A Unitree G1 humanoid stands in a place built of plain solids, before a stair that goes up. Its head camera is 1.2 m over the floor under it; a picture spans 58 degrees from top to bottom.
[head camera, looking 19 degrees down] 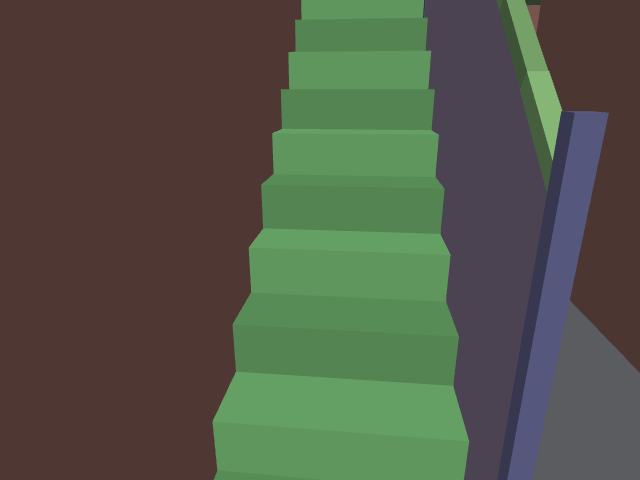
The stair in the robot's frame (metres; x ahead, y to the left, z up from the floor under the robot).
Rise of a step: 0.17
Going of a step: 0.22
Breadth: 0.68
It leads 6 degrees to the right of straight ahead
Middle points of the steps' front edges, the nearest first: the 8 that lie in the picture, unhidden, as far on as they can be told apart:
0.92 -0.05 0.35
1.15 -0.07 0.52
1.37 -0.09 0.69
1.59 -0.12 0.86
1.81 -0.14 1.04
2.04 -0.16 1.21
2.26 -0.19 1.38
2.48 -0.21 1.55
